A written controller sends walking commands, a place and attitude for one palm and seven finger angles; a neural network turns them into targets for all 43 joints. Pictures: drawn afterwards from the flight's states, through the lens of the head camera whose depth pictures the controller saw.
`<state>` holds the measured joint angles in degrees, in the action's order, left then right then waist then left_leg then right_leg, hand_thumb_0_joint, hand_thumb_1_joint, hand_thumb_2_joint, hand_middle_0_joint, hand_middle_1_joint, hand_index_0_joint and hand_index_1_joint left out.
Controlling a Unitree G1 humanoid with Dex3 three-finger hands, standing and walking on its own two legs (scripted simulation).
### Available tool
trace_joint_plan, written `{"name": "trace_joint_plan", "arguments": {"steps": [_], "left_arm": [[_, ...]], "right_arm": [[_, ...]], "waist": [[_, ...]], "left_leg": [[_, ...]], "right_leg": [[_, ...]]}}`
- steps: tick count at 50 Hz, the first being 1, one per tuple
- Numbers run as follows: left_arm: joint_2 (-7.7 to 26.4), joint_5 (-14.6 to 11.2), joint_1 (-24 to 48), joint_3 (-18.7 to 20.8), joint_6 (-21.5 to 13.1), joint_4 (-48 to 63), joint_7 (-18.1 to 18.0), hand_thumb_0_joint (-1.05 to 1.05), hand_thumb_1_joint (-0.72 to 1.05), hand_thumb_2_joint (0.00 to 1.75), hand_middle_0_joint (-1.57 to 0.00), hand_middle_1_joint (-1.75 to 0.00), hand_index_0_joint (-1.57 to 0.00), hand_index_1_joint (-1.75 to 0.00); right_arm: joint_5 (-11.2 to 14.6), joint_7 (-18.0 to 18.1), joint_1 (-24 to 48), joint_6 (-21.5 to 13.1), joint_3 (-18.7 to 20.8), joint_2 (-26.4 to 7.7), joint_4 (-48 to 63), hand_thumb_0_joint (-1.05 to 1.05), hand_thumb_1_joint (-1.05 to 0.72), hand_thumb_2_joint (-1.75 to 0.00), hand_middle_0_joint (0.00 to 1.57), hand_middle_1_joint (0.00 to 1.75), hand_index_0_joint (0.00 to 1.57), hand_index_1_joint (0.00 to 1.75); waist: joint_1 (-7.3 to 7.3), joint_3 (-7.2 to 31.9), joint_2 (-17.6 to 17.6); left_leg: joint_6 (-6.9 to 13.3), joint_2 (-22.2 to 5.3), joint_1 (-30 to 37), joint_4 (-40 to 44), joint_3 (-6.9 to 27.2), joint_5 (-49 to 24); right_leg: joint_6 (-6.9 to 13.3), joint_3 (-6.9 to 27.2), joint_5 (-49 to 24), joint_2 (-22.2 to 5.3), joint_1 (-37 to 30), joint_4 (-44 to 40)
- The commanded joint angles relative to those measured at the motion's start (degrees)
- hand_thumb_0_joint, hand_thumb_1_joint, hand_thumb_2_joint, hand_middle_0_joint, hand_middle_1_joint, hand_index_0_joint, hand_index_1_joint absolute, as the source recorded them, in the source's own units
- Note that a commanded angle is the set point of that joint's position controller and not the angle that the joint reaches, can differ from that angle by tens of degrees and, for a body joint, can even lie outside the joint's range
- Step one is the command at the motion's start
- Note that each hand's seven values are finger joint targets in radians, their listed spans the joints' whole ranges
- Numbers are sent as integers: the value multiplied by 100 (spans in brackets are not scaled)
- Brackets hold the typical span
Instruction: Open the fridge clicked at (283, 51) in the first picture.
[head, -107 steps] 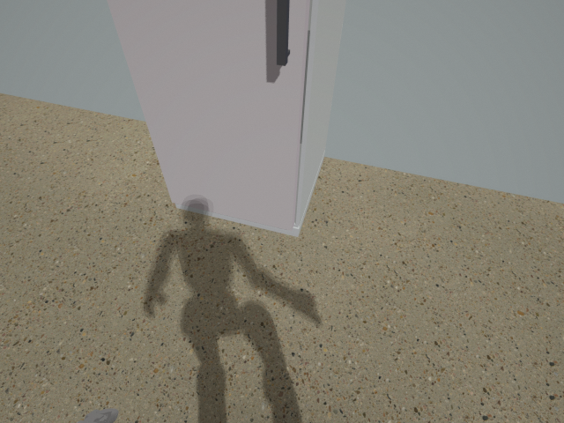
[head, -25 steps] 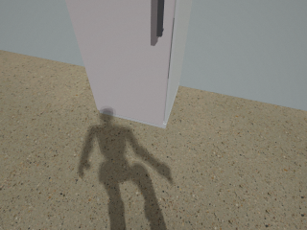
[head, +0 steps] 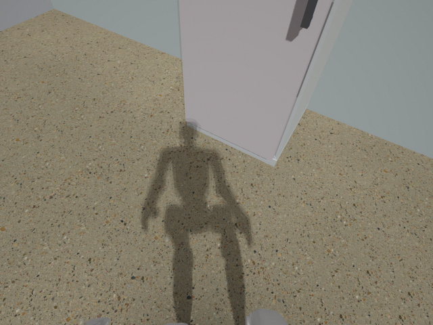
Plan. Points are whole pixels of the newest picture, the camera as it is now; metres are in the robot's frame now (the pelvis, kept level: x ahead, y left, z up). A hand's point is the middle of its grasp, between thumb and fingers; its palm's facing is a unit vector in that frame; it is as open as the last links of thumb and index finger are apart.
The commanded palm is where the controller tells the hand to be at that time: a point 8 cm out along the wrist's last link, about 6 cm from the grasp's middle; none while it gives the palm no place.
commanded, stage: walk to a spot facing it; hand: right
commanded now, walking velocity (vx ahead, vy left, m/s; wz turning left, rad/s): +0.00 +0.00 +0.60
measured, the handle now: out of the picture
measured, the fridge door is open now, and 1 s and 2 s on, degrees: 0 0 0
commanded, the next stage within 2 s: turn to face it in 1.56 s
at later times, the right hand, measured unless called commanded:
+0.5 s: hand out of the picture +0.13 -0.26 -0.15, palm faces -0.25 +0.95 -0.20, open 7.4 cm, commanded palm none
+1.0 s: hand (225, 259) +0.28 -0.02 -0.16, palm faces -0.57 +0.80 -0.18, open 7.3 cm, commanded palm none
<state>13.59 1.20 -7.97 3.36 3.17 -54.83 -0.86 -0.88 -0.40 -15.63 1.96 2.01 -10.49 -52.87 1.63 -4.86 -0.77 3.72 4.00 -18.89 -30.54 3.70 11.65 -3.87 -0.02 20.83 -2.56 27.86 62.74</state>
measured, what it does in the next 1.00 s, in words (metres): walks ahead, turning left: right foot, then left foot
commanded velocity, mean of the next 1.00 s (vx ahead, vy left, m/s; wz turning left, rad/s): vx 0.27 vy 0.00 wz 0.49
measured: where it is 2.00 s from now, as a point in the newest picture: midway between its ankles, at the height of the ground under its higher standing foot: (146, 274)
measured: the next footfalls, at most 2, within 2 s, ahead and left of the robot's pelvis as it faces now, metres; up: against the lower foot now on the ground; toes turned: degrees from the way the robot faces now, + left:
right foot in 0.28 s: +0.02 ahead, -0.16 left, +0.00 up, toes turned +11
left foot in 0.80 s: +0.09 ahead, +0.18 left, +0.00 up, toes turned +39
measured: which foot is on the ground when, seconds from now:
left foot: down 0.00-0.28, up 0.30-0.78, down 0.80-1.00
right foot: up 0.00-0.26, down 0.28-0.80, up 0.82-1.00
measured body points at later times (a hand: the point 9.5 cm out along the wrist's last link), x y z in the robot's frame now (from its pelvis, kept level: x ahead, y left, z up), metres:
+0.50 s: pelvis -0.01 -0.06 +0.01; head +0.00 -0.10 +0.46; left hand -0.06 +0.19 -0.11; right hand +0.14 -0.31 -0.14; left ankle -0.03 +0.10 -0.63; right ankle -0.02 -0.17 -0.74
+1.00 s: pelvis +0.08 +0.07 +0.00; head +0.11 +0.08 +0.45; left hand -0.07 +0.26 -0.15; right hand +0.31 -0.06 -0.14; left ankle +0.06 +0.15 -0.74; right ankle +0.17 -0.06 -0.66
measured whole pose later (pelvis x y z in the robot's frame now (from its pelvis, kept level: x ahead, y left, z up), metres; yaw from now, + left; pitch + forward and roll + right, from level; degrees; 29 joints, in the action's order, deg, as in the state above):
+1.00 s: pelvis +0.08 +0.07 +0.00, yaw +35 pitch -1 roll +1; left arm 10.9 2.0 -18.5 3.1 -0.1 -58.6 0.0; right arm -0.6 -0.5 -8.8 -2.4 3.2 -10.4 -55.0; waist -3.6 -3.4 -0.6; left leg 3.2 1.8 -15.1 -28.2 -5.3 12.6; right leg -3.5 -4.6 17.9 -10.5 29.9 64.8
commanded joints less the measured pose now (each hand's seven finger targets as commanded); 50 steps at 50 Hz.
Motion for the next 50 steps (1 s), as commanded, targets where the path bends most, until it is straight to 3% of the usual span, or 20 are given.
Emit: {"name": "trace_joint_plan", "arguments": {"steps": [1,8,10,12,13,14,15,17,20,27,33,36,38,39,40,41,43,46,48,50], "left_arm": [[492,-20,145,125,-154,526,-67,0,90,90,-20,-30,-20,-30],[496,-99,165,105,-217,676,-92,0,90,90,-20,-30,-20,-30],[511,-124,-272,97,-257,638,-109,0,90,90,-20,-30,-20,-30],[661,-123,-1116,121,-348,428,-140,0,90,90,-20,-30,-20,-30],[1056,-67,-1359,203,-383,401,-179,0,90,90,-20,-30,-20,-30],[1617,20,-1145,281,-387,549,-203,0,90,90,-20,-30,-20,-30],[1538,-3,-699,241,-398,635,-187,0,90,90,-20,-30,-20,-30],[958,25,-109,46,-476,741,-146,0,90,90,-20,-30,-20,-30],[752,10,-539,-1,-598,608,-143,0,90,90,-20,-30,-20,-30],[677,-3,-1807,18,-735,85,-147,0,90,90,-20,-30,-20,-30],[659,86,-2193,58,-714,-244,-91,0,90,90,-20,-30,-20,-30],[726,91,-2117,82,-706,-328,-69,0,90,90,-20,-30,-20,-30],[786,43,-2041,87,-686,-304,-40,0,90,90,-20,-30,-20,-30],[654,-37,-2026,43,-684,-224,36,0,90,90,-20,-30,-20,-30],[184,-114,-2025,-58,-703,24,51,0,90,90,-20,-30,-20,-30],[304,-93,-1274,-35,-699,300,5,0,90,90,-20,-30,-20,-30],[376,-36,-958,60,-672,257,15,0,90,90,-20,-30,-20,-30],[103,74,-1373,38,-464,-81,60,0,90,90,-20,-30,-20,-30],[18,82,-1641,46,-408,-168,92,0,90,90,-20,-30,-20,-30],[-7,88,-1387,57,-410,-67,132,0,90,90,-20,-30,-20,-30]], "right_arm": [[-27,109,-183,-120,404,-1279,404,0,-90,-90,20,30,20,30],[-88,89,-50,-20,464,-1406,481,0,-90,-90,20,30,20,30],[-88,80,170,22,481,-1483,538,0,-90,-90,20,30,20,30],[-50,46,551,48,468,-1385,652,0,-90,-90,20,30,20,30],[-30,-3,538,58,418,-1070,752,0,-90,-90,20,30,20,30],[3,-80,622,55,410,-810,928,0,-90,-90,20,30,20,30],[-88,-127,951,28,503,-1113,955,0,-90,-90,20,30,20,30],[-145,-267,486,37,559,-1074,649,0,-90,-90,20,30,20,30],[-144,-344,395,42,462,-848,544,0,-90,-90,20,30,20,30],[-121,-372,1198,0,331,-581,677,0,-90,-90,20,30,20,30],[-90,-396,1962,-88,214,-392,749,0,-90,-90,20,30,20,30],[-91,-367,1769,-166,219,-380,661,0,-90,-90,20,30,20,30],[-100,-305,694,-285,304,-648,306,0,-90,-90,20,30,20,30],[-123,-236,-301,-378,433,-1126,-13,0,-90,-90,20,30,20,30],[-63,-113,-1158,-414,618,-1845,-196,0,-90,-90,20,30,20,30],[86,-44,-1294,-351,653,-2109,-266,0,-90,-90,20,30,20,30],[64,1,-316,-351,509,-1574,-27,0,-90,-90,20,30,20,30],[-21,50,398,-461,296,-951,45,0,-90,-90,20,30,20,30],[-56,63,407,-513,279,-885,-51,0,-90,-90,20,30,20,30],[-50,59,283,-553,298,-802,-109,0,-90,-90,20,30,20,30]], "waist": [[47,868,714],[114,880,964],[-56,1045,1098],[-470,1220,930],[-583,1212,-171],[-541,702,-1728],[-491,187,-1225],[13,-94,-670],[-64,-87,-741],[-425,-278,-677],[-660,-346,-893],[-489,-188,-1016],[55,517,-578],[503,1222,69],[741,2121,1296],[817,1996,1239],[400,965,625],[-240,288,501],[-421,380,681],[-369,310,722]], "left_leg": [[529,-1398,1043,1214,2027,-920],[576,-1244,697,1331,2546,-498],[440,-1120,493,1364,2609,-195],[-37,-632,-620,1154,2215,1297],[-342,6,-1890,230,1535,2211],[-587,365,-2778,-1658,361,2075],[-639,-250,-2544,-2597,329,1633],[-689,-297,-2019,-3545,-17,777],[-713,-406,-2204,-4013,-237,231],[-812,-928,-2863,-3029,-493,42],[-570,-874,-1891,-1419,-1008,439],[-320,-612,-1124,-823,-1250,620],[-71,-207,754,-6,-1495,434],[185,-726,2845,130,-875,101],[846,-2615,4349,567,1883,204],[1146,-3059,3882,1198,2863,-73],[990,-2715,2149,1661,2260,1237],[598,-1941,415,1868,755,266],[562,-1690,259,1896,421,168],[604,-1592,240,1982,384,323]], "right_leg": [[-32,147,16,-5,285,-272],[110,118,423,208,-540,-1890],[234,72,340,344,-1152,-2686],[419,66,-117,272,-2828,-4135],[692,1027,787,-674,-3794,-4908],[1114,2718,2003,-2316,-3398,-5563],[1332,2918,2011,-2695,-2140,-5741],[987,1426,1417,-1653,-1394,-5533],[889,568,676,-1235,-1673,-5341],[1117,103,-888,-1705,-2933,-5253],[1035,-656,-1750,-1803,-2837,-4961],[895,-1108,-2936,-1824,-2877,-4430],[619,-1558,-4344,-1577,-2451,-2677],[338,-1682,-3374,-1455,-995,-1314],[-13,-1533,1081,-581,808,576],[119,-707,1415,-530,1408,1437],[192,-198,403,-863,1279,1572],[73,-323,-289,-940,421,586],[40,-397,-452,-835,205,77],[8,-444,-735,-796,273,-388]]}}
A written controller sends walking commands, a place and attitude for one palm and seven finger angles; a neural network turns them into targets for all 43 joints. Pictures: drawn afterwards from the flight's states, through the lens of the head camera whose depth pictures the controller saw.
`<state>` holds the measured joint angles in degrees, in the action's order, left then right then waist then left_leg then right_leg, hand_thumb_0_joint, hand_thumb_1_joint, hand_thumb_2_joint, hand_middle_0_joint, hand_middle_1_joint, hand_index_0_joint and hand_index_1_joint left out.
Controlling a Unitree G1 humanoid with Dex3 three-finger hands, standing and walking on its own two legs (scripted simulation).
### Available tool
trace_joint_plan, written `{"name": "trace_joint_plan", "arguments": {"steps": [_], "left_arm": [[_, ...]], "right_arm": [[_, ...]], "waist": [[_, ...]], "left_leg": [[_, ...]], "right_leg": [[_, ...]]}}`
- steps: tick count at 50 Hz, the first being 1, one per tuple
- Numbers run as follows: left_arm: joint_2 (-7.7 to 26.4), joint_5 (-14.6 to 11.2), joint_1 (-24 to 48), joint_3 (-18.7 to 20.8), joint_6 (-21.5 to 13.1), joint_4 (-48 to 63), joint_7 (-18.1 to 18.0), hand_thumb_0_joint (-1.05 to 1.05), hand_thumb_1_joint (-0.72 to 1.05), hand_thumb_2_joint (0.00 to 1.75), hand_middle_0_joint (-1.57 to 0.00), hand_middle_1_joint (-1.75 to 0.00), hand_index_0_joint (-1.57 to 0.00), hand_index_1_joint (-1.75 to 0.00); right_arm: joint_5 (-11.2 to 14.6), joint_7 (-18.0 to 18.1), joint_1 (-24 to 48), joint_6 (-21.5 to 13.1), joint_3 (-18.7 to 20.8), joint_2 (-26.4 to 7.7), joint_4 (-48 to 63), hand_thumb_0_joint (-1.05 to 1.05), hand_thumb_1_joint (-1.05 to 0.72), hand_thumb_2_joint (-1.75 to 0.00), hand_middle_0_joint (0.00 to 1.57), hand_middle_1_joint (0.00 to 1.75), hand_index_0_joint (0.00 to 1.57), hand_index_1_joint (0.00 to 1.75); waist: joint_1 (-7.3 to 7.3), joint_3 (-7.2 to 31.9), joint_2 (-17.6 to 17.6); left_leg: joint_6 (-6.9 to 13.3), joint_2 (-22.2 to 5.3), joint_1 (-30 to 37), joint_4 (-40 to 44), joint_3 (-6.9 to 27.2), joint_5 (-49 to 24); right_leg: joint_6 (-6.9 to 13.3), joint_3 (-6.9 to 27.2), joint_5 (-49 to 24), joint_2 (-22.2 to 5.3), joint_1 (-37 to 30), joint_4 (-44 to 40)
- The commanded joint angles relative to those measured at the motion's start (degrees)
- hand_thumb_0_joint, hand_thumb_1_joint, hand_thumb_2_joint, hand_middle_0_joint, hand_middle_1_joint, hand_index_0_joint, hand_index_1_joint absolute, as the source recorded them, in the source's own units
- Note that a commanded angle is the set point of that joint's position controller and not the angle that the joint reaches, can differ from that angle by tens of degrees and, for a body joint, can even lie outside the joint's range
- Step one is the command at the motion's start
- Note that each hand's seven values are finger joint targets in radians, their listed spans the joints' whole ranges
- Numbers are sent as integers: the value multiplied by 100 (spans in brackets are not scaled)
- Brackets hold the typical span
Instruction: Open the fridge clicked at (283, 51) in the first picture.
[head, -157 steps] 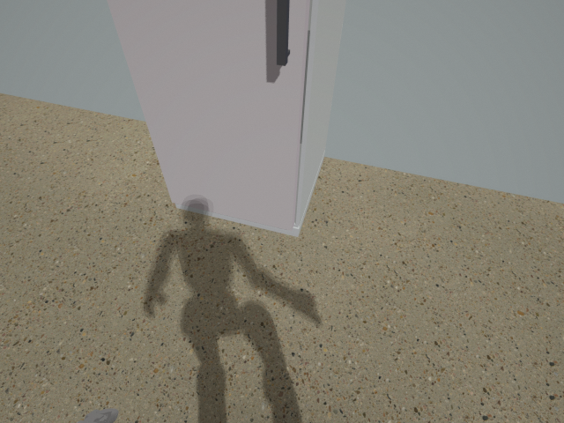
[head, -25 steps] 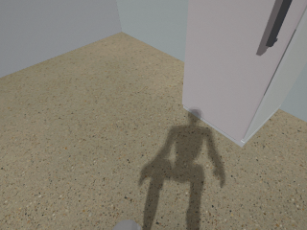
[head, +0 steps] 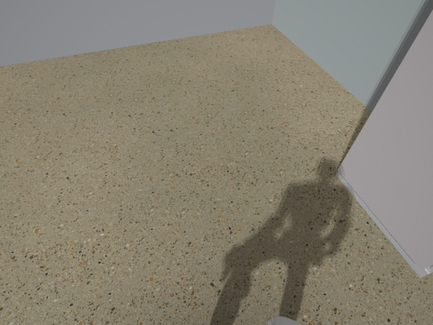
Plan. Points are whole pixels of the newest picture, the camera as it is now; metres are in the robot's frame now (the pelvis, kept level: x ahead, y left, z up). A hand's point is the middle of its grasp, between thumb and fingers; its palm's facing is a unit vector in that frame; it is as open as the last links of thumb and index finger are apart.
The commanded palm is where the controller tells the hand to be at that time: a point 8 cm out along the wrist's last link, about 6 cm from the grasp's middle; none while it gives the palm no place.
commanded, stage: walk to a spot facing it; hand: right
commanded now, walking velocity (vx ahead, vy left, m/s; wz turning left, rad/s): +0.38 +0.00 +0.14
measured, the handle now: out of the picture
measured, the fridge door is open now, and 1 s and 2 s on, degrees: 0 0 0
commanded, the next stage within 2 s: turn to face it in 0.56 s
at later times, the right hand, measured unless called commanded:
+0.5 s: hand (336, 308) +0.22 -0.24 -0.17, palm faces -0.07 +0.99 -0.12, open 7.4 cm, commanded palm none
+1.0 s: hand (275, 189) +0.51 -0.11 -0.16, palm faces -0.21 +0.97 -0.15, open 7.3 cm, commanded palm none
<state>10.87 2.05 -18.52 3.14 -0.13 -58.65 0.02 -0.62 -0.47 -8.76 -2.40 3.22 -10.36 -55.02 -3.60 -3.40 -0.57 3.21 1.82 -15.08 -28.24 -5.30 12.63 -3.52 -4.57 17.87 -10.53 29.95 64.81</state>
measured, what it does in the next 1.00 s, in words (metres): walks ahead: right foot, then left foot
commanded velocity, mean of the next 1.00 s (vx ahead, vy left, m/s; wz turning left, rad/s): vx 0.18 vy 0.00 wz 0.04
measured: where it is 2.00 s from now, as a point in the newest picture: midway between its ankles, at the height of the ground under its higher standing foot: (218, 297)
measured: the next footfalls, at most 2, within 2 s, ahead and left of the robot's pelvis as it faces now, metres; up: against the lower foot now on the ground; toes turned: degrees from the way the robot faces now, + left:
right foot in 0.24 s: +0.23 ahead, -0.14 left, +0.00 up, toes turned -6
left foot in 0.78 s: +0.42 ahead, +0.15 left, +0.00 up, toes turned +25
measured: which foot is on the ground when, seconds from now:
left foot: down 0.00-0.26, up 0.28-0.76, down 0.78-1.00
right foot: up 0.00-0.22, down 0.24-0.78, up 0.80-1.00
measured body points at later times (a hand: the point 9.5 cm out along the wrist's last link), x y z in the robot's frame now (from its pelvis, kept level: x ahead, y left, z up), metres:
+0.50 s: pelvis +0.20 -0.06 +0.01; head +0.21 -0.09 +0.46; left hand +0.18 +0.18 -0.12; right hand +0.22 -0.29 -0.16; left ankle +0.20 +0.10 -0.63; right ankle +0.19 -0.14 -0.73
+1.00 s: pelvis +0.35 +0.01 -0.01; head +0.36 +0.02 +0.44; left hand +0.29 +0.22 -0.17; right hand +0.52 -0.16 -0.15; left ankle +0.38 +0.13 -0.73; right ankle +0.36 -0.11 -0.67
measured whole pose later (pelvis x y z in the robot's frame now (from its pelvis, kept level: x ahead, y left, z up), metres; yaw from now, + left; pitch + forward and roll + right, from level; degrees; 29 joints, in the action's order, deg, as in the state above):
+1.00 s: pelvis +0.35 +0.01 -0.01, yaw +10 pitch -1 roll +1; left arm 7.4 1.1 -17.8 2.9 2.0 -60.6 -0.6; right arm -0.8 1.3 -4.9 -1.7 1.6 -7.0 -56.3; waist -4.1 -3.1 -1.2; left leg 1.8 -4.8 -17.7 -31.9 -13.9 12.5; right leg -2.9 -4.0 24.5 -6.8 27.7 64.3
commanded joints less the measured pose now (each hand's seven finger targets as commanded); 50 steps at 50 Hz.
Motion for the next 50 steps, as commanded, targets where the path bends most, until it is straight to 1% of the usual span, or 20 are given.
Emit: {"name": "trace_joint_plan", "arguments": {"steps": [1,8,11,13,14,16,18,20,27,33,36,37,38,39,40,41,42,44,46,50], "left_arm": [[263,5,-181,86,-91,394,64,0,90,90,-20,-30,-20,-30],[308,-52,816,86,-262,743,159,0,90,90,-20,-30,-20,-30],[634,-36,-156,149,-361,405,54,0,90,90,-20,-30,-20,-30],[1607,43,-1268,342,-349,180,-16,0,90,90,-20,-30,-20,-30],[1245,10,-1073,254,-341,133,-82,0,90,90,-20,-30,-20,-30],[753,-31,-340,107,-395,300,-103,0,90,90,-20,-30,-20,-30],[475,-66,-8,50,-474,274,-138,0,90,90,-20,-30,-20,-30],[406,-90,-54,34,-510,216,-163,0,90,90,-20,-30,-20,-30],[391,-105,-618,78,-524,-75,-205,0,90,90,-20,-30,-20,-30],[410,-22,-1053,111,-400,-297,-194,0,90,90,-20,-30,-20,-30],[491,-40,-957,87,-369,-399,-202,0,90,90,-20,-30,-20,-30],[524,-83,-888,74,-361,-423,-184,0,90,90,-20,-30,-20,-30],[339,-145,-959,36,-357,-416,-124,0,90,90,-20,-30,-20,-30],[-90,-225,-1173,-29,-363,-312,-116,0,90,90,-20,-30,-20,-30],[17,-220,-1025,-9,-302,-225,-174,0,90,90,-20,-30,-20,-30],[-124,-229,-984,-25,-238,-205,-184,0,90,90,-20,-30,-20,-30],[-30,-201,-835,3,-163,-161,-178,0,90,90,-20,-30,-20,-30],[-112,-134,-519,-5,0,-189,-142,0,90,90,-20,-30,-20,-30],[-211,-121,-788,-14,181,-205,-97,0,90,90,-20,-30,-20,-30],[-105,-78,-642,30,279,45,21,0,90,90,-20,-30,-20,-30]], "right_arm": [[-78,65,-472,-129,185,-815,88,0,-90,-90,20,30,20,30],[-92,60,-947,-129,160,-986,-154,0,-90,-90,20,30,20,30],[-45,52,-871,-87,148,-852,-138,0,-90,-90,20,30,20,30],[-10,-28,-933,-94,55,-401,100,0,-90,-90,20,30,20,30],[-72,12,-673,-61,118,-622,49,0,-90,-90,20,30,20,30],[-98,-88,-591,-29,160,-492,-71,0,-90,-90,20,30,20,30],[-131,-122,-978,94,172,-293,-263,0,-90,-90,20,30,20,30],[-141,-119,-1170,216,205,-202,-320,0,-90,-90,20,30,20,30],[-147,-196,-392,312,239,-37,3,0,-90,-90,20,30,20,30],[-115,-202,539,246,168,47,278,0,-90,-90,20,30,20,30],[-144,-90,-197,93,101,-20,22,0,-90,-90,20,30,20,30],[-163,-43,-903,6,112,-185,-236,0,-90,-90,20,30,20,30],[-167,38,-1598,-90,178,-600,-494,0,-90,-90,20,30,20,30],[-135,129,-2099,-168,293,-1190,-665,0,-90,-90,20,30,20,30],[-26,133,-2140,-144,258,-1375,-651,0,-90,-90,20,30,20,30],[-31,158,-1711,-166,239,-1325,-514,0,-90,-90,20,30,20,30],[-29,188,-1237,-115,200,-1163,-351,0,-90,-90,20,30,20,30],[-28,265,-449,-45,75,-710,-142,0,-90,-90,20,30,20,30],[-42,274,65,0,27,-604,52,0,-90,-90,20,30,20,30],[-81,272,331,136,121,-698,259,0,-90,-90,20,30,20,30]], "waist": [[185,138,727],[447,-215,590],[-49,54,14],[-325,592,-2072],[-342,471,-1569],[26,-184,-494],[348,-213,-446],[441,-122,-679],[296,-239,-608],[-10,-504,-878],[348,85,-835],[680,580,-636],[975,1182,-3],[1015,1925,1274],[972,1868,754],[843,2041,1212],[754,1578,1231],[427,579,385],[112,362,668],[21,261,918]], "left_leg": [[672,-1379,-55,1774,1293,335],[637,-1490,171,1538,1616,500],[331,-968,-583,76,1190,-34],[-118,9,-2213,-3227,163,1953],[-84,-263,-2385,-4005,631,1669],[-115,-689,-2418,-4311,708,718],[-225,-771,-2026,-4173,626,240],[-329,-768,-2010,-4172,569,-117],[-548,-925,-2792,-3156,147,-532],[-343,-656,-2242,-1537,-305,-212],[-92,-242,-743,-708,-483,-278],[-85,-172,303,-108,-573,-870],[0,-783,1831,-69,-36,-2296],[664,-2538,3352,-318,1777,-5051],[1042,-2913,2920,-199,1612,-6634],[1041,-2972,2556,75,1725,-5756],[997,-2950,1973,403,1735,-4492],[626,-2538,446,776,810,-3246],[408,-2326,-369,1035,122,-2273],[276,-2219,-655,1216,-300,-358]], "right_leg": [[-29,-1,-510,23,118,-870],[125,-142,-469,381,-650,-2735],[254,-90,-377,468,-2641,-3713],[1082,2841,1204,-1770,-3769,-5247],[1046,3054,1782,-1798,-3331,-5571],[909,2023,1375,-1432,-2393,-5680],[655,850,378,-1048,-1976,-5607],[583,215,-171,-841,-1917,-5604],[875,-638,-1899,-903,-2846,-5353],[921,-1094,-3039,-977,-3098,-4867],[859,-1118,-4776,-908,-3078,-3736],[671,-1169,-4681,-705,-2916,-2902],[455,-1096,-3478,-433,-1924,-1830],[198,-957,856,420,-384,-223],[241,-148,1937,591,-312,610],[221,356,1780,468,-218,915],[186,423,1563,381,-62,1096],[158,424,999,219,-222,776],[73,280,722,248,-553,272],[46,-38,433,295,-662,-512]]}}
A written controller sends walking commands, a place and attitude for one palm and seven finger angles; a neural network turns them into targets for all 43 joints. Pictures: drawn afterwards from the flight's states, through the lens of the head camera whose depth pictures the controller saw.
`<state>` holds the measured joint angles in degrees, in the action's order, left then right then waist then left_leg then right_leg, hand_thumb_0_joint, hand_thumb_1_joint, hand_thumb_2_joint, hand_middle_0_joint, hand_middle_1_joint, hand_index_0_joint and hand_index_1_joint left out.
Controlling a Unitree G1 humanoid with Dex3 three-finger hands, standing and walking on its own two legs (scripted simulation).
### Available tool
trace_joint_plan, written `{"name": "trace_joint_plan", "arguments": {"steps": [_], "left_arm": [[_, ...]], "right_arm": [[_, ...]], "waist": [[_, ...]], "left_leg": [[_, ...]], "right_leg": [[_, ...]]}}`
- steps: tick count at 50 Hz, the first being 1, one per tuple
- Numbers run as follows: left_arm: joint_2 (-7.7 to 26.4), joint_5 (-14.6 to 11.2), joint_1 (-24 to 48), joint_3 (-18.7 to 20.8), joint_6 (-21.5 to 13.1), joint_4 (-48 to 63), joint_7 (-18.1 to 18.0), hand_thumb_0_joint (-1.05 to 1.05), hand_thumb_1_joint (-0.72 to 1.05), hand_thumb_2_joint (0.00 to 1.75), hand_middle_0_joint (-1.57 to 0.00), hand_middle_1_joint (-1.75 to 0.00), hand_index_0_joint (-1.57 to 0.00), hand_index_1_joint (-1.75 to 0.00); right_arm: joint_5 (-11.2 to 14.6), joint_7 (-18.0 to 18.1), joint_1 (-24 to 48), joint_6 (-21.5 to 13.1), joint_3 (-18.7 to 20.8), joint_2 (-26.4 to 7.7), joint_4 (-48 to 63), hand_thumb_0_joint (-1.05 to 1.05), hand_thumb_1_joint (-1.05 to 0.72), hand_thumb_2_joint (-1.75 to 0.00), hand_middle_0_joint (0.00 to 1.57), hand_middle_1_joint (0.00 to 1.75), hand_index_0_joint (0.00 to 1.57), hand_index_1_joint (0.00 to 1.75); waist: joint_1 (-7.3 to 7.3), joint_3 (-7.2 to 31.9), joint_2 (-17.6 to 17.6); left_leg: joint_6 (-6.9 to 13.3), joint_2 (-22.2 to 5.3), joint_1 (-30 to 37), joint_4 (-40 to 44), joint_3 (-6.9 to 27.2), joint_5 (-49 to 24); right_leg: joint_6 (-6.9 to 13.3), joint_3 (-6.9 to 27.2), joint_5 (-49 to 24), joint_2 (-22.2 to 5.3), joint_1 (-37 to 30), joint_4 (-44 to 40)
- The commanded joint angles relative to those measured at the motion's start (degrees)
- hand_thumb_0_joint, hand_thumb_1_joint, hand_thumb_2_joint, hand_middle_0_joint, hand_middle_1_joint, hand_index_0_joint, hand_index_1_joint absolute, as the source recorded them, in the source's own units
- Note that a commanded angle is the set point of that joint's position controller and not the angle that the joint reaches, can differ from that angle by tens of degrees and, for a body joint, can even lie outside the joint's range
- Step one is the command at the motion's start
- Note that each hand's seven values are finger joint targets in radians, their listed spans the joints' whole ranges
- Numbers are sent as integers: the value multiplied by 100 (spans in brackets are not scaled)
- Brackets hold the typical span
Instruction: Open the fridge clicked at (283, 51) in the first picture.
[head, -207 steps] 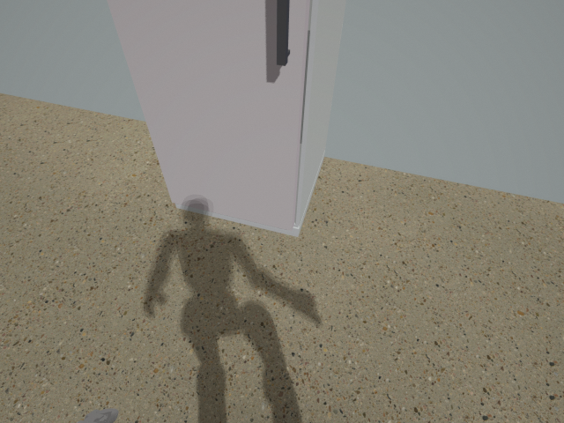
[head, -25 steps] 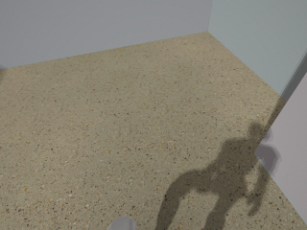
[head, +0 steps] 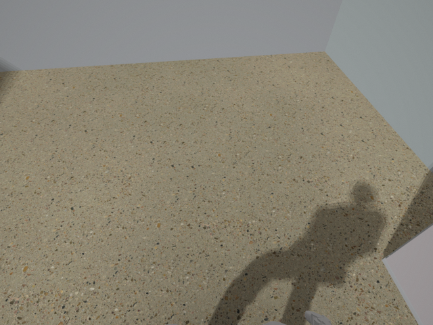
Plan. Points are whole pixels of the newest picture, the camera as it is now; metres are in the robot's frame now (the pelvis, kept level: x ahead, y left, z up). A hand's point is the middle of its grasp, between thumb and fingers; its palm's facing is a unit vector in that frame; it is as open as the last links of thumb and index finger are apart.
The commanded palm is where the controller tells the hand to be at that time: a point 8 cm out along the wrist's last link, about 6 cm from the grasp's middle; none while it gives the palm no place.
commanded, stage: turn to face it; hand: right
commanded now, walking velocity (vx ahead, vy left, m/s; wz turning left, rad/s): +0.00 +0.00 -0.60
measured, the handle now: out of the picture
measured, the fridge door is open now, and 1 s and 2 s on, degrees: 0 0 0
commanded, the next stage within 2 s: take the last steps up to it in 1.94 s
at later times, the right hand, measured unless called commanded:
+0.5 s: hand out of the picture +0.03 -0.28 -0.16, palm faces +0.31 +0.91 -0.27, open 7.4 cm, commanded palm none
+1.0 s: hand out of the picture -0.04 -0.17 -0.15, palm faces +0.58 +0.78 -0.24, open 7.4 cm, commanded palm none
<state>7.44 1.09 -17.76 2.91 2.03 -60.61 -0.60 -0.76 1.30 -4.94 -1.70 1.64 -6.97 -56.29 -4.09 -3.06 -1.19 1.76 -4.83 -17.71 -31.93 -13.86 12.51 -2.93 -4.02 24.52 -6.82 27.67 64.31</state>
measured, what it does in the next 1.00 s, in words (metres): steps on the spot, turning right: right foot, then left foot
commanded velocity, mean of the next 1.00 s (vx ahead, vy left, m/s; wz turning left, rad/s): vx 0.00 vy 0.00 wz -0.60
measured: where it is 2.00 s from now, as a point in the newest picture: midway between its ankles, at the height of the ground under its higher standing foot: outside the picture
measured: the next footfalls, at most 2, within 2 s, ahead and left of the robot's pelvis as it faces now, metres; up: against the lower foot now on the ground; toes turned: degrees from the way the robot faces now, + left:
right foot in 0.16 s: +0.10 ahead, -0.14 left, +0.00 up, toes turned -15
left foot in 0.70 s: +0.10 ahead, +0.12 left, +0.00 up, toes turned -23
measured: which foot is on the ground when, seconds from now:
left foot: down 0.00-0.16, up 0.18-0.68, down 0.70-1.00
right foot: up 0.00-0.14, down 0.16-0.70, up 0.72-1.00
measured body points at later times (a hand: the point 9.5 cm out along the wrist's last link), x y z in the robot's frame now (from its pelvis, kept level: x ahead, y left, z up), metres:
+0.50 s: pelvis +0.02 -0.04 +0.01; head +0.05 -0.07 +0.46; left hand +0.14 +0.19 -0.12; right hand +0.02 -0.33 -0.14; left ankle +0.05 +0.14 -0.66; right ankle +0.06 -0.13 -0.73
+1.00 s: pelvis +0.02 +0.02 +0.01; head +0.06 +0.01 +0.46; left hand +0.24 +0.21 -0.14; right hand -0.07 -0.21 -0.13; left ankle +0.06 +0.13 -0.73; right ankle -0.07 -0.10 -0.67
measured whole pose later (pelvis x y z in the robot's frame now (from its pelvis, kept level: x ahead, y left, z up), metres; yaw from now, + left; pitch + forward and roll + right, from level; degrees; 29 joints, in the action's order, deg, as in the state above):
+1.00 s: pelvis +0.02 +0.02 +0.01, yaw -37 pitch +0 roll -2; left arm 16.0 1.4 -10.0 5.6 5.3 -53.7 1.9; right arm -1.4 0.6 -13.4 0.6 1.5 -10.2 -51.4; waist -0.6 -4.7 0.1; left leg -1.2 -8.3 -11.2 -30.0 -11.0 18.2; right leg -4.9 -1.6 23.4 -2.6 25.6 53.7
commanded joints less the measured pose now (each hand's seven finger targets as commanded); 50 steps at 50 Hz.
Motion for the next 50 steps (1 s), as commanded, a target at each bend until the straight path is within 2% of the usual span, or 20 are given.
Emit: {"name": "trace_joint_plan", "arguments": {"steps": [1,6,7,8,9,10,13,15,19,26,30,33,34,35,36,38,39,42,46,50], "left_arm": [[280,30,-491,74,49,368,104,0,90,90,-20,-30,-20,-30],[638,54,-321,187,-38,722,155,0,90,90,-20,-30,-20,-30],[922,74,-501,252,-80,732,164,0,90,90,-20,-30,-20,-30],[1537,98,-688,386,-132,861,142,0,90,90,-20,-30,-20,-30],[1816,133,-756,430,-163,870,71,0,90,90,-20,-30,-20,-30],[1795,102,-556,431,-180,880,5,0,90,90,-20,-30,-20,-30],[1366,56,441,264,-264,1210,-43,0,90,90,-20,-30,-20,-30],[1369,34,392,269,-285,1212,-49,0,90,90,-20,-30,-20,-30],[1475,20,155,321,-247,1112,-34,0,90,90,-20,-30,-20,-30],[1617,34,238,408,-115,1074,20,0,90,90,-20,-30,-20,-30],[1688,45,435,458,-40,1143,53,0,90,90,-20,-30,-20,-30],[1630,17,881,485,21,1302,100,0,90,90,-20,-30,-20,-30],[1357,-23,929,473,51,1376,127,0,90,90,-20,-30,-20,-30],[942,-47,805,417,47,1524,136,0,90,90,-20,-30,-20,-30],[1229,66,867,473,52,1549,137,0,90,90,-20,-30,-20,-30],[1302,65,774,501,164,1379,206,0,90,90,-20,-30,-20,-30],[1235,74,694,462,162,1262,247,0,90,90,-20,-30,-20,-30],[1116,31,709,381,138,1207,266,0,90,90,-20,-30,-20,-30],[1039,7,1286,289,136,1335,257,0,90,90,-20,-30,-20,-30],[1013,-31,1451,212,79,1395,255,0,90,90,-20,-30,-20,-30]], "right_arm": [[-84,92,-136,92,328,-1025,434,0,-90,-90,20,30,20,30],[-65,62,-202,235,438,-1226,595,0,-90,-90,20,30,20,30],[-23,29,-268,294,419,-1078,681,0,-90,-90,20,30,20,30],[14,-21,-295,343,369,-710,896,0,-90,-90,20,30,20,30],[-39,-27,37,340,329,-747,1123,0,-90,-90,20,30,20,30],[-71,-14,105,336,375,-723,1101,0,-90,-90,20,30,20,30],[-72,-110,-355,288,447,-899,799,0,-90,-90,20,30,20,30],[-50,-99,-512,326,439,-973,701,0,-90,-90,20,30,20,30],[-22,-66,-393,329,417,-1016,753,0,-90,-90,20,30,20,30],[15,-13,-317,348,388,-1096,848,0,-90,-90,20,30,20,30],[44,10,-570,324,357,-1073,880,0,-90,-90,20,30,20,30],[56,34,-1321,285,401,-1215,751,0,-90,-90,20,30,20,30],[0,64,-1588,248,482,-1491,721,0,-90,-90,20,30,20,30],[-112,98,-1443,215,571,-2059,874,0,-90,-90,20,30,20,30],[-48,104,-794,271,454,-2053,1094,0,-90,-90,20,30,20,30],[-25,113,-159,205,429,-1664,1229,0,-90,-90,20,30,20,30],[-42,88,6,161,342,-1452,1214,0,-90,-90,20,30,20,30],[-49,77,-488,91,307,-1380,1059,0,-90,-90,20,30,20,30],[-79,58,-1108,123,361,-1629,818,0,-90,-90,20,30,20,30],[-106,34,-1213,175,431,-1821,750,0,-90,-90,20,30,20,30]], "waist": [[174,173,1026],[125,224,553],[38,256,-401],[-59,108,-2251],[-213,224,-1989],[-78,456,-1613],[351,569,-773],[317,777,-582],[190,851,-356],[106,703,-641],[184,807,-812],[559,814,-741],[693,756,-10],[675,515,1832],[491,219,1406],[190,-144,1291],[76,-376,1021],[266,2,1094],[604,164,1174],[717,313,1475]], "left_leg": [[405,-1571,-289,1517,537,-210],[117,-1540,-323,239,240,289],[-113,-1147,-607,-679,91,794],[-584,-324,-1671,-2162,-34,2297],[-572,-79,-1906,-3369,687,2556],[-523,-101,-2125,-3935,1192,2069],[-605,-212,-1883,-3943,1329,756],[-654,-170,-1651,-3656,1370,620],[-724,-62,-1576,-2955,1377,851],[-688,101,-1154,-2044,1436,1237],[-567,341,-424,-1175,1395,1310],[-431,414,985,525,1231,555],[-186,-262,1716,1445,1794,813],[492,-2009,1720,2302,3751,1966],[680,-2412,458,2344,3517,1780],[427,-1786,-367,2252,2875,1410],[328,-1429,-290,1938,2140,609],[347,-1251,742,1418,1419,-943],[458,-1479,1302,1103,1211,-2070],[453,-1608,1417,784,1007,-2610]], "right_leg": [[-9,-166,-191,-53,-374,-766],[58,-453,-932,171,-1170,-2643],[204,179,-1189,-69,-1372,-3512],[764,2283,-2055,-1312,-1520,-4566],[1354,3300,-2133,-1905,-1388,-4977],[1280,3240,-1737,-1689,-1442,-4940],[944,1903,-1651,-881,-1404,-4722],[984,1715,-2022,-732,-1620,-4722],[1186,1901,-2611,-732,-2175,-4649],[1301,2542,-1856,-658,-1931,-4707],[1232,2834,-1778,-449,-1578,-4630],[825,2647,-1207,9,-640,-4417],[466,2150,-401,494,284,-3626],[0,903,397,1301,1322,-1881],[66,944,547,1022,1007,-668],[70,892,-28,707,700,393],[5,721,-405,595,700,592],[-161,429,-505,560,778,292],[-222,125,-74,517,474,-775],[-115,-180,107,564,-108,-1853]]}}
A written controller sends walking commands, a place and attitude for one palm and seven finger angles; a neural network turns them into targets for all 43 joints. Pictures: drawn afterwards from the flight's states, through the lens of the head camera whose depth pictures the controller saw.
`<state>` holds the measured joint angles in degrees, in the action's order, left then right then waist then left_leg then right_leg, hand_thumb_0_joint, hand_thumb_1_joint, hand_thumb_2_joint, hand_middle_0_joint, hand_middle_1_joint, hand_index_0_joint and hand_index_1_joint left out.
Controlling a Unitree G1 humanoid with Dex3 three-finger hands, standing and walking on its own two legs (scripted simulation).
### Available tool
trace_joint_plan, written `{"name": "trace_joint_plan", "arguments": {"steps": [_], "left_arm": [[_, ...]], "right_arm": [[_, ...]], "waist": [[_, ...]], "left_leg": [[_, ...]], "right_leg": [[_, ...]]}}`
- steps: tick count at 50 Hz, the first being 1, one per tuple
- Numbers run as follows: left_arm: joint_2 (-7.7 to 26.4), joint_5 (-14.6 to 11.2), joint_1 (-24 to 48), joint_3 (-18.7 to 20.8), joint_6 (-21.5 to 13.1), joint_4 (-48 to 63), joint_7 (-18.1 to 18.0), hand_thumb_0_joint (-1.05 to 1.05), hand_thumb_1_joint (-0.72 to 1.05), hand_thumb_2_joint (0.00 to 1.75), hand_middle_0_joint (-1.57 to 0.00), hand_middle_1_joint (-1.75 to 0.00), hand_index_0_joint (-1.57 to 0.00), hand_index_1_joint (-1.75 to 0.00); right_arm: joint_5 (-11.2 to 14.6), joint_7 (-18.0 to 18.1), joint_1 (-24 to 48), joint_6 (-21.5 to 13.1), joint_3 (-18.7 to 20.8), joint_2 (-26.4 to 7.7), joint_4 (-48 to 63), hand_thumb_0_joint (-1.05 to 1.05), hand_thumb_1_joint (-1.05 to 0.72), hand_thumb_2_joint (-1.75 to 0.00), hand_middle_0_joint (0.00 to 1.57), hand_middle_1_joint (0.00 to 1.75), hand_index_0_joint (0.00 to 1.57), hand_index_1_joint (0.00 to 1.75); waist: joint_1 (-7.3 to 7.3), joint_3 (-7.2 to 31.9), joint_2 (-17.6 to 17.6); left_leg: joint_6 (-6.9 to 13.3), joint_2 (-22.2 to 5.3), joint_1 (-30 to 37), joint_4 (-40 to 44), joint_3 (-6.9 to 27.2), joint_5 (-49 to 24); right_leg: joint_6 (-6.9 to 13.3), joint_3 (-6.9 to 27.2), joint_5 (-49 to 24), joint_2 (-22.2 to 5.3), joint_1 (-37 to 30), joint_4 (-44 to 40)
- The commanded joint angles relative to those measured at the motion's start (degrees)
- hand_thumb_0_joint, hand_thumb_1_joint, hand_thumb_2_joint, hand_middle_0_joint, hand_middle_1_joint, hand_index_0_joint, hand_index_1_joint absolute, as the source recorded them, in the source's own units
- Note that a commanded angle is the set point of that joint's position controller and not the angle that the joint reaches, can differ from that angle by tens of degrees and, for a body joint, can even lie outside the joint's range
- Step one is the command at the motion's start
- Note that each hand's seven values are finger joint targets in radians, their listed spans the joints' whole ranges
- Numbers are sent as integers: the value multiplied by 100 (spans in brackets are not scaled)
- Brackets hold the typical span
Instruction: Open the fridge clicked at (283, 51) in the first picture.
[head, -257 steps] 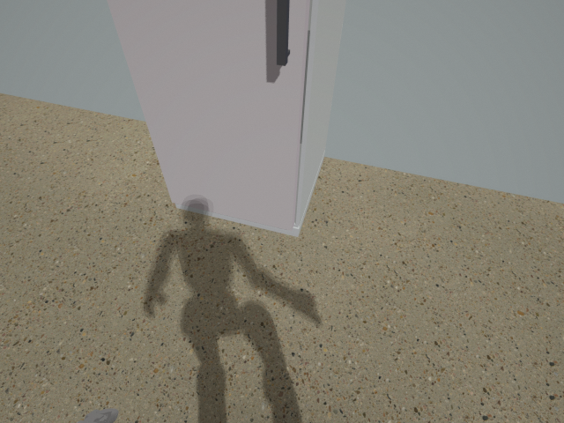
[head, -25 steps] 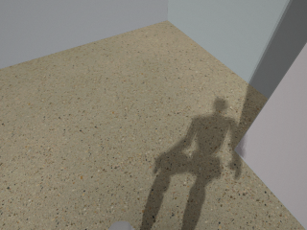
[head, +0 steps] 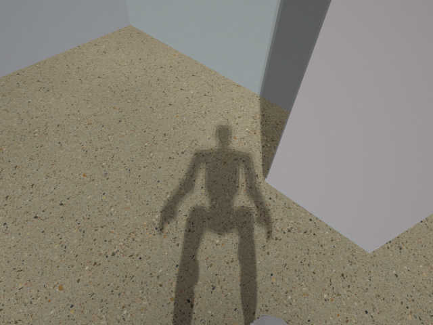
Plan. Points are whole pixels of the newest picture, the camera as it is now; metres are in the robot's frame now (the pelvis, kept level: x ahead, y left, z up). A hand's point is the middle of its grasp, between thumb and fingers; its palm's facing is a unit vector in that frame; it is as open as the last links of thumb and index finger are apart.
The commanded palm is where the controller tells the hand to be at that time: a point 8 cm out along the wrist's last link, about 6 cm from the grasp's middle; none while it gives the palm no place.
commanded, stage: turn to face it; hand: right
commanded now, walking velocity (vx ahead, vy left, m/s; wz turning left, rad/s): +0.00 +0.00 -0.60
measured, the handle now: out of the picture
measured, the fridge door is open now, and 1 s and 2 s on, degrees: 0 0 0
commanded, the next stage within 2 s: take the last steps up to it in 0.94 s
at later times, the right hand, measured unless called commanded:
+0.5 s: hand out of the picture +0.07 -0.26 -0.15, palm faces +0.28 +0.92 -0.28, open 7.4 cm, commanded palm none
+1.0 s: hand out of the picture -0.10 -0.24 -0.19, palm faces +0.54 +0.81 -0.24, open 7.4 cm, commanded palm none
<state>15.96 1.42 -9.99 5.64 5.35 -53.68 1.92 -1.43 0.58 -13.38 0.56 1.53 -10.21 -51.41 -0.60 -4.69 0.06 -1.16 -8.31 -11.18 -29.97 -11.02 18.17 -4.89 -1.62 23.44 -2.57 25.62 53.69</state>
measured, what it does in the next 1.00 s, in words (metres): steps on the spot, turning right: right foot, then left foot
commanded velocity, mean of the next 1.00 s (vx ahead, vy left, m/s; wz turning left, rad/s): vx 0.00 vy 0.00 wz -0.46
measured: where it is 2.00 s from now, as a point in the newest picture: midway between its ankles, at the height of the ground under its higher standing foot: outside the picture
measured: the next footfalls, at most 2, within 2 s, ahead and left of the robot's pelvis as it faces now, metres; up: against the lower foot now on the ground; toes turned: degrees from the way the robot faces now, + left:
right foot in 0.12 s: +0.02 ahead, -0.15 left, +0.00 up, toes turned -11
left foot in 0.52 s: +0.09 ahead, +0.09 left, +0.00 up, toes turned -15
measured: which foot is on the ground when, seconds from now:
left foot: down 0.00-0.12, up 0.14-0.50, down 0.52-0.92, up 0.94-1.00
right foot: up 0.00-0.10, down 0.12-0.52, up 0.54-0.90, down 0.92-1.00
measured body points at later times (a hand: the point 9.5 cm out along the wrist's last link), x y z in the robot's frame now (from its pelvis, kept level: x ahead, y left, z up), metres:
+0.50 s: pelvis +0.01 -0.02 -0.01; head +0.05 -0.02 +0.44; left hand +0.15 +0.20 -0.15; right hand +0.06 -0.31 -0.13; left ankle +0.05 +0.11 -0.72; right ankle -0.02 -0.14 -0.74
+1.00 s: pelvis -0.01 -0.05 -0.01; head +0.01 -0.09 +0.44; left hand +0.21 +0.12 -0.14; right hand -0.13 -0.28 -0.17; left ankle +0.04 +0.10 -0.70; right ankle -0.06 -0.13 -0.74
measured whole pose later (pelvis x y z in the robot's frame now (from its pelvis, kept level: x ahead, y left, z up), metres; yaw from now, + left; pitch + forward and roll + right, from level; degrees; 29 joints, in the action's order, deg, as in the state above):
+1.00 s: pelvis -0.01 -0.05 -0.01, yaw -30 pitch -1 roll +0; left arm 12.0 1.4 -7.6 2.4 1.7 -53.5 0.6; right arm -0.7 1.1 -14.9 3.8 3.5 -15.2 -56.2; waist 1.7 -5.3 3.1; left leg -4.0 -7.6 -20.9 -53.0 -5.2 30.1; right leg 2.1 -4.0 18.3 -0.6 15.7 34.8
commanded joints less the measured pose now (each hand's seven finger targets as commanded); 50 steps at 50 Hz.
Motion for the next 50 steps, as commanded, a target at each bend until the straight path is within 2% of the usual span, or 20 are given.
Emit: {"name": "trace_joint_plan", "arguments": {"steps": [1,4,5,6,8,12,19,24,25,26,27,29,32,39,43,44,45,46,47,50], "left_arm": [[174,-72,645,-73,-279,706,-5,0,90,90,-20,-30,-20,-30],[394,-52,119,-32,-366,619,-31,0,90,90,-20,-30,-20,-30],[830,-23,-255,79,-433,541,-46,0,90,90,-20,-30,-20,-30],[1498,-15,-652,245,-463,497,-83,0,90,90,-20,-30,-20,-30],[1414,-70,-935,225,-449,287,-210,0,90,90,-20,-30,-20,-30],[894,-14,85,47,-486,568,-245,0,90,90,-20,-30,-20,-30],[946,3,6,108,-429,551,-206,0,90,90,-20,-30,-20,-30],[894,-30,274,153,-386,661,-187,0,90,90,-20,-30,-20,-30],[720,-69,262,138,-395,692,-167,0,90,90,-20,-30,-20,-30],[317,-113,100,73,-408,777,-129,0,90,90,-20,-30,-20,-30],[336,-63,42,98,-383,872,-140,0,90,90,-20,-30,-20,-30],[422,-13,161,129,-247,717,-114,0,90,90,-20,-30,-20,-30],[316,-5,-45,58,-208,496,-26,0,90,90,-20,-30,-20,-30],[79,-68,501,-124,-261,547,-39,0,90,90,-20,-30,-20,-30],[108,-80,49,-159,-354,388,-91,0,90,90,-20,-30,-20,-30],[275,-65,-221,-135,-408,304,-92,0,90,90,-20,-30,-20,-30],[787,-14,-388,-27,-482,307,-108,0,90,90,-20,-30,-20,-30],[1226,-24,-584,51,-462,276,-140,0,90,90,-20,-30,-20,-30],[1125,-17,-729,34,-461,133,-224,0,90,90,-20,-30,-20,-30],[674,-10,14,-123,-484,245,-316,0,90,90,-20,-30,-20,-30]], "right_arm": [[-40,103,-376,-37,459,-1540,246,0,-90,-90,20,30,20,30],[32,80,-242,8,496,-1526,250,0,-90,-90,20,30,20,30],[80,49,-253,25,483,-1388,347,0,-90,-90,20,30,20,30],[105,-10,-91,21,376,-955,631,0,-90,-90,20,30,20,30],[70,86,528,115,335,-926,716,0,-90,-90,20,30,20,30],[74,-9,342,94,382,-946,452,0,-90,-90,20,30,20,30],[88,14,570,96,335,-880,650,0,-90,-90,20,30,20,30],[118,61,23,-24,335,-957,617,0,-90,-90,20,30,20,30],[90,81,-205,-84,375,-1135,572,0,-90,-90,20,30,20,30],[-12,138,-340,-138,473,-1668,564,0,-90,-90,20,30,20,30],[-7,122,-293,-105,470,-1875,631,0,-90,-90,20,30,20,30],[33,162,108,-96,430,-1488,694,0,-90,-90,20,30,20,30],[7,147,504,-134,309,-1137,731,0,-90,-90,20,30,20,30],[-52,135,-251,-92,408,-1436,304,0,-90,-90,20,30,20,30],[-17,115,-151,-38,437,-1461,122,0,-90,-90,20,30,20,30],[41,109,-110,-6,429,-1405,125,0,-90,-90,20,30,20,30],[88,83,-251,39,399,-1106,226,0,-90,-90,20,30,20,30],[90,64,-168,60,259,-731,377,0,-90,-90,20,30,20,30],[52,135,211,149,241,-850,330,0,-90,-90,20,30,20,30],[62,40,134,134,285,-825,20,0,-90,-90,20,30,20,30]], "waist": [[376,575,1384],[77,931,1118],[-157,1252,199],[-385,1354,-1735],[-509,1356,-1479],[-81,778,-928],[-141,795,-913],[176,957,-854],[291,1013,-362],[315,1095,1238],[285,1066,1543],[155,551,1184],[-64,344,1034],[330,535,1177],[120,756,1236],[-51,869,893],[-113,1080,-538],[-187,981,-1863],[-378,936,-1654],[2,545,-971]], "left_leg": [[717,-1276,859,445,681,-3374],[287,-1142,611,-495,174,-3232],[-36,-880,-442,-1533,-17,-2364],[-473,-79,-2283,-2783,-45,1454],[-418,-35,-2528,-3699,873,1762],[-460,102,-2045,-3369,951,723],[-454,438,-1505,-2027,961,704],[-359,664,-53,-10,831,-303],[-281,331,638,776,1095,-877],[220,-1136,1405,1198,2548,-1507],[871,-2078,1013,1216,3055,-2018],[946,-1625,155,1321,2672,-1444],[738,-1034,27,1074,1341,-1907],[837,-1117,604,677,930,-3102],[505,-1003,434,84,627,-3060],[261,-911,43,-378,431,-2616],[-118,-375,-1019,-1398,131,-1108],[-369,121,-1909,-2321,270,1842],[-286,124,-1648,-2885,812,1892],[-283,110,-1778,-3315,989,892]], "right_leg": [[125,-482,225,171,-70,-1100],[263,-563,-930,197,-1198,-2723],[542,151,-2290,-388,-2485,-3117],[1363,2179,-4899,-1984,-3442,-3019],[1752,2058,-5070,-2012,-2996,-2943],[1359,1187,-4258,-1103,-2032,-3084],[1446,1711,-3653,-977,-1838,-3090],[1168,1974,-3605,-655,-1185,-2463],[881,1769,-2751,-348,-676,-2028],[422,878,-685,451,461,-857],[278,540,1180,669,736,324],[282,748,707,340,726,1635],[131,402,-51,155,641,1750],[113,-203,340,174,-39,-524],[236,-445,-525,257,-1067,-2170],[307,-367,-1299,126,-1736,-2942],[696,903,-2593,-897,-2616,-3263],[1390,2057,-4512,-2034,-2693,-3385],[1543,1971,-4028,-1965,-2153,-3503],[1453,1341,-3522,-1345,-1820,-3479]]}}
